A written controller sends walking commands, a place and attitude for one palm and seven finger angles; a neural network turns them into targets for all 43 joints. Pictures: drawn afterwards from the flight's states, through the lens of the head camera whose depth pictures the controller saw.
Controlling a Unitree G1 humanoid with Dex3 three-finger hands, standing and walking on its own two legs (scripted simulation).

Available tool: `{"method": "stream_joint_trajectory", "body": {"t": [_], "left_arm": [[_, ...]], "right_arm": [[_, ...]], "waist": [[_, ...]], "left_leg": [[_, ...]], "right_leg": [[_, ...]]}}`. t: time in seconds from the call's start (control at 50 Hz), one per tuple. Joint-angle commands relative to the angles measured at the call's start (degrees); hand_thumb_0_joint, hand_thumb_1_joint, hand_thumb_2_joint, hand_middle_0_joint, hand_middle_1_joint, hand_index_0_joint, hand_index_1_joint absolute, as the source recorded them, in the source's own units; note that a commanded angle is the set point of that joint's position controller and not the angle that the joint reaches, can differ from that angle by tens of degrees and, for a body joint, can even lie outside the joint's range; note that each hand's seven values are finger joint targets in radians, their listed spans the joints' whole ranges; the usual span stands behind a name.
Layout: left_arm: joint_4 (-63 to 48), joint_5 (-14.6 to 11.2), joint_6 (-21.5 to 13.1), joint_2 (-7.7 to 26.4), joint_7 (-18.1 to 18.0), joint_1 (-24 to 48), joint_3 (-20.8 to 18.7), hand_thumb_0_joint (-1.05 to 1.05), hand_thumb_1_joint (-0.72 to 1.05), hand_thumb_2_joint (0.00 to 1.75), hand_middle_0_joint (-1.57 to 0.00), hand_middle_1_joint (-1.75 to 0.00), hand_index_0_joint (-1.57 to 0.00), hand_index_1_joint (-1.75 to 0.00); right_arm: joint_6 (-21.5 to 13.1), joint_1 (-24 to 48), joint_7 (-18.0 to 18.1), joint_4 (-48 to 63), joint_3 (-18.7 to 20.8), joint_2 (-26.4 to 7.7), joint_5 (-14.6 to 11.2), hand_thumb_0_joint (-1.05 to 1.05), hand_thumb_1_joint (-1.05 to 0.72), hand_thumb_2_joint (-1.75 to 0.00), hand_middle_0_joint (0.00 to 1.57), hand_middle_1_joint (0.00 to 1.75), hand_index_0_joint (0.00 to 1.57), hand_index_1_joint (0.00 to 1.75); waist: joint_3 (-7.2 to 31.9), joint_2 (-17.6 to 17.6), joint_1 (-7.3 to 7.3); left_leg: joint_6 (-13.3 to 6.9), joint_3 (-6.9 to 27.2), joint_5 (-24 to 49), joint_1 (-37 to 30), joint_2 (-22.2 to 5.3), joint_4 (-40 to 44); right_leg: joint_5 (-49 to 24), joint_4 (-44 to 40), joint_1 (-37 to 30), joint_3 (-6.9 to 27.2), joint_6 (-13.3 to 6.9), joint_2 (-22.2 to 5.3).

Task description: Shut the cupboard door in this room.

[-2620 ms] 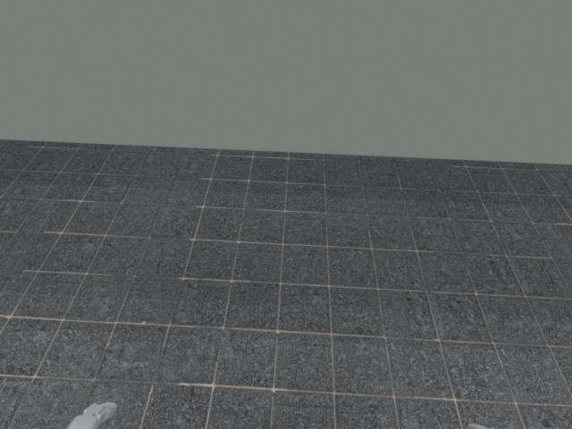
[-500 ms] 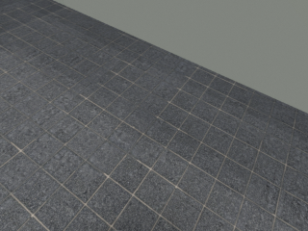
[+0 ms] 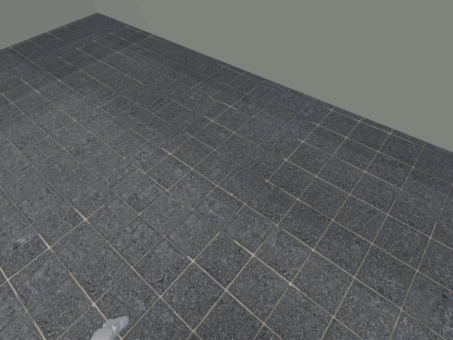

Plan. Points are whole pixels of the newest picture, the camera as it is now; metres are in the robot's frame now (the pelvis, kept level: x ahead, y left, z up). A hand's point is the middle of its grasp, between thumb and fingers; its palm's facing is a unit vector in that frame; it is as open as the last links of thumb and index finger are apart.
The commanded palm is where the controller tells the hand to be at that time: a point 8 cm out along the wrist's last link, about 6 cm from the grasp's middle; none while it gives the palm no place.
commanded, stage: turn or walk to find it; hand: left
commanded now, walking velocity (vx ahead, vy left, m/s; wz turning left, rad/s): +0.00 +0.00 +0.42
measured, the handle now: out of the picture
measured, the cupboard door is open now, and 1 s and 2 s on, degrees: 56 56 56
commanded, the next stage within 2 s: none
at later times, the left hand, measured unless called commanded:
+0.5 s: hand out of the picture -0.07 +0.24 -0.19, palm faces +0.30 -0.93 -0.22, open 7.4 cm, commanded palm none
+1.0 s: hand out of the picture -0.01 +0.24 -0.14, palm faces +0.41 -0.87 -0.28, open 7.4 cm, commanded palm none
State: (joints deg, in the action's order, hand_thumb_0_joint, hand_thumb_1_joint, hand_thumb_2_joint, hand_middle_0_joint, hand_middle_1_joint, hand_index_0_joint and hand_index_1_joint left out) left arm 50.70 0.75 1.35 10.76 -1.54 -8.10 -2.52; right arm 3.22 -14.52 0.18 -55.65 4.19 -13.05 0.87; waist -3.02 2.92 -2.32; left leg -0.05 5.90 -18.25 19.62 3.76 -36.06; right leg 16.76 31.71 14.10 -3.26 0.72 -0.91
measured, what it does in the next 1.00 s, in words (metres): steps on the spot, turning left: left foot, then right foot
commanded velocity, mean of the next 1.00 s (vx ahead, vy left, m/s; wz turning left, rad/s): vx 0.00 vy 0.00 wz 0.42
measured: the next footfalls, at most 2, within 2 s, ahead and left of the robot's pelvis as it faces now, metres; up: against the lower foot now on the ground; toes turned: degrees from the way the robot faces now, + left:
left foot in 0.44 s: -0.02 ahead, +0.14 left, +0.00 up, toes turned +17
right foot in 0.98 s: +0.03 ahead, -0.07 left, +0.00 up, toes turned +22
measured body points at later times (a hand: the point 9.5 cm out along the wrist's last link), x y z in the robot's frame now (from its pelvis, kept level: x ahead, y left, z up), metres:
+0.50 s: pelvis -0.03 +0.04 +0.00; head -0.01 +0.08 +0.44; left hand -0.08 +0.29 -0.17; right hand +0.12 -0.19 -0.13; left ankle -0.06 +0.13 -0.73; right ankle -0.01 -0.10 -0.71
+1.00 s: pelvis -0.04 +0.01 +0.00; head -0.01 +0.00 +0.45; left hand -0.03 +0.29 -0.12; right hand +0.08 -0.21 -0.16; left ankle -0.06 +0.13 -0.73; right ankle +0.00 -0.09 -0.73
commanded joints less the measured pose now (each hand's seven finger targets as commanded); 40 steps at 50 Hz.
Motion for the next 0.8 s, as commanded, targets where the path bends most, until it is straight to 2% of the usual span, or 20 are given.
{"method": "stream_joint_trajectory", "body": {"t": [0.0,0.02,0.04,0.08,0.18,0.24,0.3,0.32,0.34,0.38,0.4,0.42,0.44,0.46,0.48,0.5,0.54,0.56,0.64,0.78], "left_arm": [[-4.1,0.3,-1.3,12.3,-1.0,-3.1,-3.0,0.0,0.9,0.9,-0.2,-0.3,-0.2,-0.3],[-4.4,0.3,-1.2,11.1,-0.8,-0.9,-2.4,0.0,0.9,0.9,-0.2,-0.3,-0.2,-0.3],[-4.6,0.1,-1.5,9.6,-0.5,0.2,-1.8,0.0,0.9,0.9,-0.2,-0.3,-0.2,-0.3],[-4.0,0.1,-2.0,8.3,-0.5,-1.2,-1.5,0.0,0.9,0.9,-0.2,-0.3,-0.2,-0.3],[-1.7,0.4,-2.0,9.3,-0.7,-7.3,-1.9,0.0,0.9,0.9,-0.2,-0.3,-0.2,-0.3],[-0.5,0.9,-1.9,10.6,-0.8,-9.2,-2.4,0.0,0.9,0.9,-0.2,-0.3,-0.2,-0.3],[0.6,1.2,-1.5,12.2,-0.7,-10.3,-3.0,0.0,0.9,0.9,-0.2,-0.3,-0.2,-0.3],[0.9,1.2,-1.5,12.7,-0.6,-10.5,-3.1,0.0,0.9,0.9,-0.2,-0.3,-0.2,-0.3],[1.2,1.2,-1.4,13.0,-0.6,-9.8,-3.2,0.0,0.9,0.9,-0.2,-0.3,-0.2,-0.3],[1.5,0.6,-0.9,12.5,-0.4,-8.2,-3.3,0.0,0.9,0.9,-0.2,-0.3,-0.2,-0.3],[0.8,0.1,-0.5,10.5,-0.2,-8.7,-2.8,0.0,0.9,0.9,-0.2,-0.3,-0.2,-0.3],[-1.1,-0.2,-0.2,6.5,0.1,-8.4,-2.0,0.0,0.9,0.9,-0.2,-0.3,-0.2,-0.3],[-1.9,0.4,0.6,6.8,-0.2,-5.0,-1.5,0.0,0.9,0.9,-0.2,-0.3,-0.2,-0.3],[-1.5,0.5,1.0,6.8,-0.1,-3.9,-1.7,0.0,0.9,0.9,-0.2,-0.3,-0.2,-0.3],[-0.6,0.6,1.2,6.8,0.0,-3.2,-2.0,0.0,0.9,0.9,-0.2,-0.3,-0.2,-0.3],[0.2,0.5,1.1,7.4,0.4,-3.5,-2.4,0.0,0.9,0.9,-0.2,-0.3,-0.2,-0.3],[1.5,0.4,0.9,7.4,0.7,-6.0,-2.4,0.0,0.9,0.9,-0.2,-0.3,-0.2,-0.3],[1.9,0.4,0.7,7.5,0.9,-6.6,-2.4,0.0,0.9,0.9,-0.2,-0.3,-0.2,-0.3],[1.1,0.3,0.7,7.5,0.6,-4.9,-2.3,0.0,0.9,0.9,-0.2,-0.3,-0.2,-0.3],[-1.5,0.0,0.7,6.6,0.2,-0.1,-2.0,0.0,0.9,0.9,-0.2,-0.3,-0.2,-0.3]], "right_arm": [[0.0,1.1,-0.4,4.9,2.3,-6.3,0.8,0.0,-0.9,-0.9,0.2,0.3,0.2,0.3],[0.3,0.3,-0.7,3.5,2.5,-6.0,0.7,0.0,-0.9,-0.9,0.2,0.3,0.2,0.3],[0.3,-1.2,-1.0,2.5,2.3,-5.6,0.8,0.0,-0.9,-0.9,0.2,0.3,0.2,0.3],[0.3,-3.1,-1.1,1.4,1.9,-4.5,0.7,0.0,-0.9,-0.9,0.2,0.3,0.2,0.3],[0.5,1.0,-1.0,1.9,1.5,-4.4,0.5,0.0,-0.9,-0.9,0.2,0.3,0.2,0.3],[0.1,3.9,-0.8,2.6,0.9,-4.0,0.3,0.0,-0.9,-0.9,0.2,0.3,0.2,0.3],[-0.8,5.6,-0.8,3.3,0.1,-2.8,-0.3,0.0,-0.9,-0.9,0.2,0.3,0.2,0.3],[-1.0,5.2,-0.7,3.2,-0.1,-2.7,-0.4,0.0,-0.9,-0.9,0.2,0.3,0.2,0.3],[-1.2,3.7,-0.6,2.8,-0.1,-2.7,-0.5,0.0,-0.9,-0.9,0.2,0.3,0.2,0.3],[-1.7,-0.1,-0.5,2.0,0.1,-3.9,-0.4,0.0,-0.9,-0.9,0.2,0.3,0.2,0.3],[-2.3,-2.2,-0.5,1.5,0.7,-7.2,-0.1,0.0,-0.9,-0.9,0.2,0.3,0.2,0.3],[-2.6,-3.5,-0.3,1.8,2.0,-12.7,0.2,0.0,-0.9,-0.9,0.2,0.3,0.2,0.3],[-2.1,-5.3,0.1,1.3,2.4,-14.7,0.2,0.0,-0.9,-0.9,0.2,0.3,0.2,0.3],[-2.2,-3.4,0.5,1.3,2.0,-13.1,0.4,0.0,-0.9,-0.9,0.2,0.3,0.2,0.3],[-2.4,-1.1,1.0,1.8,1.6,-11.3,0.4,0.0,-0.9,-0.9,0.2,0.3,0.2,0.3],[-2.4,1.9,1.2,2.6,1.0,-10.0,0.4,0.0,-0.9,-0.9,0.2,0.3,0.2,0.3],[-2.9,4.0,1.2,3.6,0.5,-9.0,0.2,0.0,-0.9,-0.9,0.2,0.3,0.2,0.3],[-3.2,3.4,1.3,3.6,0.5,-9.0,0.0,0.0,-0.9,-0.9,0.2,0.3,0.2,0.3],[-3.3,0.4,1.4,3.2,0.7,-8.9,0.0,0.0,-0.9,-0.9,0.2,0.3,0.2,0.3],[-2.7,-1.1,1.2,3.3,1.4,-9.3,0.6,0.0,-0.9,-0.9,0.2,0.3,0.2,0.3]], "waist": [[1.3,-17.1,2.63],[-1.1,-14.1,1.39],[-1.8,-11.2,0.41],[-0.6,-11.1,0.26],[1.0,-11.5,2.97],[2.4,-12.1,4.24],[4.2,-14.0,5.24],[4.8,-14.5,5.2],[5.6,-14.4,4.18],[6.5,-11.4,1.53],[8.2,-2.5,0.42],[7.0,14.8,-0.24],[6.8,11.3,-1.8],[4.2,7.8,-0.82],[2.7,9.4,-0.21],[1.4,8.4,0.82],[2.0,5.7,2.28],[3.5,4.3,2.19],[4.7,3.7,1.21],[4.1,4.2,0.06]], "left_leg": [[1.2,0.8,-9.5,12.0,-2.9,-28.1],[1.6,-0.7,-5.9,11.5,-3.1,-31.8],[2.2,-1.7,-2.6,11.8,-3.5,-33.5],[3.1,-3.2,0.3,12.3,-3.9,-33.9],[4.5,-4.5,-1.8,13.0,-5.7,-29.3],[4.5,-6.2,-6.6,10.9,-6.4,-21.1],[3.7,-9.1,-9.3,5.1,-5.9,-9.6],[3.3,-10.0,-8.8,3.0,-5.2,-7.0],[3.0,-10.6,-6.6,0.7,-5.0,-3.4],[2.2,-11.0,5.4,-9.2,-5.1,9.5],[0.5,-4.9,13.5,-16.8,-10.0,14.2],[-6.0,13.9,32.3,-21.2,-24.6,16.8],[-10.9,14.0,34.4,-15.9,-28.2,17.4],[-10.7,10.8,28.4,-12.1,-26.0,18.7],[-9.3,10.0,26.5,-11.1,-22.6,18.7],[-8.6,7.8,25.7,-10.1,-20.4,18.4],[-8.0,4.3,27.7,-11.1,-17.4,18.1],[-8.0,3.7,29.5,-12.8,-16.7,17.8],[-8.7,6.0,33.8,-16.4,-16.5,17.2],[-10.8,12.4,29.7,-14.8,-17.2,17.1]], "right_leg": [[0.7,-20.0,0.8,18.0,-8.0,-21.8],[3.2,-20.2,3.0,15.0,-6.8,-18.8],[-0.5,-18.8,2.3,10.5,-5.9,-16.1],[-7.7,-16.8,-1.3,5.7,-5.4,-14.2],[-13.0,-15.1,-7.2,4.8,-7.4,-16.8],[-18.9,-13.1,-9.8,4.4,-9.3,-19.0],[-27.5,-9.1,-10.2,2.9,-9.7,-19.9],[-29.6,-8.0,-10.1,2.5,-9.4,-19.8],[-30.0,-6.5,-9.6,1.5,-8.6,-19.8],[-24.1,-0.7,-3.9,-2.8,-4.2,-17.7],[-14.1,7.3,3.1,-5.8,-1.0,-14.3],[14.9,18.9,18.0,-7.7,3.6,-6.6],[20.7,27.2,16.3,-2.2,3.0,-5.6],[17.2,30.5,16.4,0.4,2.6,-6.6],[13.6,32.1,17.8,1.5,2.9,-6.7],[9.7,33.4,18.0,2.2,3.1,-6.5],[5.8,33.8,16.9,1.8,3.6,-5.8],[4.8,33.3,16.8,1.7,3.8,-5.5],[4.7,30.0,17.0,2.3,4.8,-4.9],[8.6,20.8,14.1,3.0,4.6,-3.5]]}}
